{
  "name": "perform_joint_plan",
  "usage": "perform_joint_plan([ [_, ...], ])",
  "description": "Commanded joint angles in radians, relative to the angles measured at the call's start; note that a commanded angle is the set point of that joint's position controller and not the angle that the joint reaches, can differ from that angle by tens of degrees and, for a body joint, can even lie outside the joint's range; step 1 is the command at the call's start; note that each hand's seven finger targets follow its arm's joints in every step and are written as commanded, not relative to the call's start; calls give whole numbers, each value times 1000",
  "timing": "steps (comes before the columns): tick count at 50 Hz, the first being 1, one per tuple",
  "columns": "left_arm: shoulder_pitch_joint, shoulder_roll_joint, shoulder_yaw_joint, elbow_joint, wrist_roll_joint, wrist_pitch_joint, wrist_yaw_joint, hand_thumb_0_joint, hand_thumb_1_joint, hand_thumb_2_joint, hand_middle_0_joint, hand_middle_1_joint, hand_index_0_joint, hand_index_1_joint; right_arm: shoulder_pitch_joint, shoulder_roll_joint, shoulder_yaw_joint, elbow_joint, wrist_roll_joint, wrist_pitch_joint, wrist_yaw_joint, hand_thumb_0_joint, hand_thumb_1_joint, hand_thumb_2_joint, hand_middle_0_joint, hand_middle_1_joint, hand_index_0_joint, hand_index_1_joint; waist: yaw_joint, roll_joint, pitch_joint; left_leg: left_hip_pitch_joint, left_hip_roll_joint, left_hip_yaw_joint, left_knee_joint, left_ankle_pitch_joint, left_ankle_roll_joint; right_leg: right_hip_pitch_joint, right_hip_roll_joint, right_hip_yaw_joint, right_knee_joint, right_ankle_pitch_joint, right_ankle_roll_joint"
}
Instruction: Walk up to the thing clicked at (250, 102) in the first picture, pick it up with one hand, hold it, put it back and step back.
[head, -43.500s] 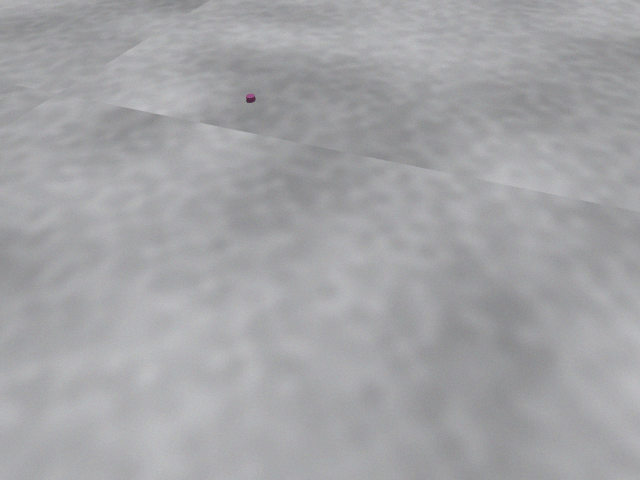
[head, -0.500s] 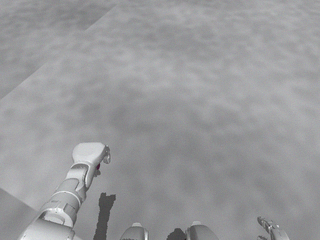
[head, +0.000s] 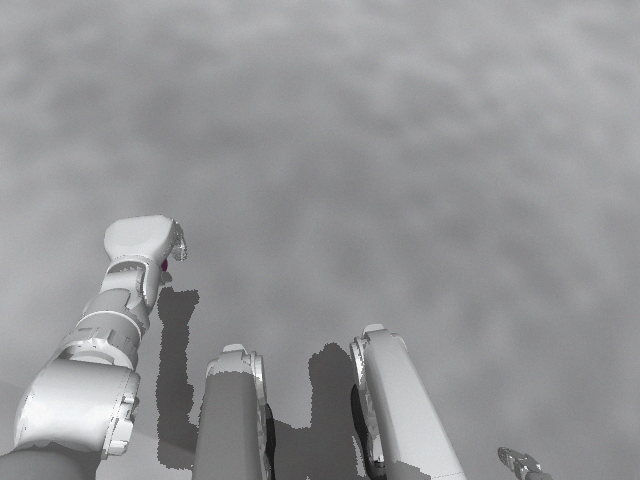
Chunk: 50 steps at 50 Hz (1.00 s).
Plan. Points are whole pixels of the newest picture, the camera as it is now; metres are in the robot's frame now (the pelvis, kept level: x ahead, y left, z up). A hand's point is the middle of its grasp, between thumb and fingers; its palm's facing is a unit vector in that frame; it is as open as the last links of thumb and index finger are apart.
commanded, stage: crouch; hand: left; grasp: from above
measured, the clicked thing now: (146, 262) +0.44 +0.23 -0.17
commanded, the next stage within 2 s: lower in 1.04 s
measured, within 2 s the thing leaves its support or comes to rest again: neither
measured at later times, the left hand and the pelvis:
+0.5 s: hand (181, 276) +0.45 +0.21 -0.28, palm faces -0.45 -0.03 -0.89, open 5.5 cm; pelvis +0.00 -0.01 -0.11, yaw -2 degrees
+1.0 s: hand (189, 279) +0.46 +0.21 -0.34, palm faces -0.45 -0.03 -0.89, open 5.8 cm; pelvis -0.01 -0.01 -0.17, yaw -3 degrees
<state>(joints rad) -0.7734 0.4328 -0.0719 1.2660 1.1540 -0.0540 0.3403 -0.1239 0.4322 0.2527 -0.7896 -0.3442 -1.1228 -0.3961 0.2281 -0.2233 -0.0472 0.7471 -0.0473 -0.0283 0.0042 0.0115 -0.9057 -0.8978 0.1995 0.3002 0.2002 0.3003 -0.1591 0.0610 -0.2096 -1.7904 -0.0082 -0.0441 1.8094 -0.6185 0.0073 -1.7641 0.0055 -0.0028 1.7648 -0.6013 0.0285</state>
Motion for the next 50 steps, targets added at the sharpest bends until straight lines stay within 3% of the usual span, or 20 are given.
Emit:
perform_joint_plan([
  [1,-404,254,61,-167,20,-32,61,0,769,383,-1087,-447,-1136,-400,114,-221,-64,-59,-14,-43,5,0,-896,-898,199,299,200,299,-21,79,-597,344,-16,-10,-165,35,4,182,12,-61,-134,53,-76],
  [5,-416,243,61,-122,36,-34,93,0,764,400,-1080,-477,-1131,-427,123,-217,-54,-36,-28,-48,22,0,-901,-900,199,299,200,299,-31,118,-630,306,-19,12,-87,88,5,148,15,-70,-69,102,-76],
  [6,-431,273,78,-126,40,-33,101,0,763,413,-1087,-470,-1133,-425,122,-219,-53,-34,-32,-50,25,0,-902,-900,199,299,199,299,-27,135,-654,295,-20,17,-65,103,7,144,16,-71,-52,114,-75],
  [7,-388,239,71,-61,42,-26,100,0,782,419,-1091,-489,-1142,-439,128,-220,-51,-31,-38,-53,32,0,-903,-900,199,299,199,299,-41,126,-625,298,-16,5,-55,125,2,114,9,-76,-27,133,-74],
  [9,-469,259,73,-138,38,-28,108,0,751,410,-1081,-465,-1125,-422,121,-218,-53,-28,-42,-50,39,0,-904,-901,199,299,199,299,-36,174,-691,309,-18,25,-11,167,6,126,16,-74,-5,176,-75],
  [10,-452,272,83,-95,46,-24,108,0,738,409,-1070,-470,-1116,-426,130,-228,-53,-24,-44,-51,41,0,-907,-902,199,299,199,299,-44,152,-682,285,-18,23,5,170,7,113,13,-78,9,179,-71],
  [12,-425,236,68,-61,32,-24,107,0,757,433,-1079,-494,-1125,-449,122,-217,-52,-24,-49,-50,51,0,-906,-902,199,299,199,299,-52,128,-642,238,-17,27,32,152,12,106,17,-82,24,170,-69],
  [16,-461,291,87,-65,39,-32,108,0,734,414,-1069,-468,-1112,-425,115,-222,-53,-19,-55,-47,58,0,-907,-902,199,299,199,299,-52,143,-655,218,-13,31,80,144,14,79,21,-82,60,165,-68],
  [18,-437,270,88,-25,32,-35,108,0,767,402,-1080,-477,-1130,-428,114,-222,-47,-18,-62,-49,66,0,-906,-901,199,299,199,299,-59,135,-608,180,-13,28,96,135,14,49,19,-86,86,156,-67],
  [19,-476,294,92,-52,28,-41,110,0,754,401,-1077,-472,-1124,-425,106,-222,-48,-17,-62,-48,67,0,-907,-901,199,299,199,299,-58,146,-616,171,-12,34,112,131,17,55,24,-83,91,158,-67],
  [23,-449,310,104,-11,36,-53,113,0,750,389,-1069,-471,-1119,-422,114,-221,-39,-20,-69,-43,79,0,-907,-901,199,299,199,299,-57,120,-631,117,-12,40,161,158,23,85,29,-82,123,192,-60],
  [30,-481,310,107,43,54,-67,125,0,755,383,-1074,-457,-1120,-410,115,-239,-33,-6,-77,-44,93,0,-907,-901,199,299,199,299,-71,160,-581,95,-10,24,194,123,15,-43,29,-105,195,145,-71],
  [33,-524,348,113,31,62,-74,134,0,713,396,-1063,-420,-1097,-386,107,-242,-32,-3,-75,-41,94,0,-905,-901,199,299,199,299,-57,183,-609,82,-10,30,216,108,15,-59,37,-108,217,129,-75],
  [34,-517,325,108,69,66,-73,137,0,709,400,-1053,-439,-1091,-401,113,-244,-26,-1,-80,-42,96,0,-906,-901,199,299,200,299,-78,166,-585,51,-14,29,226,98,17,-65,35,-110,223,123,-71],
  [38,-532,353,118,93,62,-76,147,0,706,359,-1049,-424,-1089,-383,110,-244,-17,7,-85,-46,99,0,-906,-901,200,299,200,299,-72,146,-552,3,-17,38,247,67,23,-74,36,-110,232,93,-70],
  [40,-553,363,118,101,62,-80,149,0,684,365,-1037,-409,-1072,-373,116,-251,-13,6,-90,-48,99,0,-904,-900,200,299,200,299,-83,154,-574,-1,-15,35,267,60,22,-77,38,-113,244,85,-69],
  [43,-553,360,112,132,62,-81,149,0,698,359,-1039,-417,-1078,-378,121,-252,-4,12,-94,-51,101,0,-903,-899,200,299,200,299,-96,116,-531,-49,-17,40,292,47,29,-82,39,-111,245,79,-63],
  [44,-566,384,123,109,62,-85,151,0,707,359,-1046,-418,-1084,-379,123,-257,-2,13,-95,-53,101,0,-903,-900,200,300,200,300,-87,147,-544,-42,-16,37,288,49,25,-88,38,-114,256,75,-67],
  [48,-583,382,120,89,73,-88,152,0,718,345,-1051,-412,-1090,-372,133,-270,6,17,-98,-53,107,0,-903,-899,200,300,200,300,-94,194,-579,-13,-16,28,301,85,17,-102,38,-128,291,114,-70],
  [50,-541,372,119,136,74,-84,156,0,708,355,-1048,-406,-1084,-369,130,-272,7,11,-99,-55,111,0,-904,-900,200,300,199,300,-95,176,-538,-21,-13,20,302,76,17,-125,37,-136,295,105,-71],
])
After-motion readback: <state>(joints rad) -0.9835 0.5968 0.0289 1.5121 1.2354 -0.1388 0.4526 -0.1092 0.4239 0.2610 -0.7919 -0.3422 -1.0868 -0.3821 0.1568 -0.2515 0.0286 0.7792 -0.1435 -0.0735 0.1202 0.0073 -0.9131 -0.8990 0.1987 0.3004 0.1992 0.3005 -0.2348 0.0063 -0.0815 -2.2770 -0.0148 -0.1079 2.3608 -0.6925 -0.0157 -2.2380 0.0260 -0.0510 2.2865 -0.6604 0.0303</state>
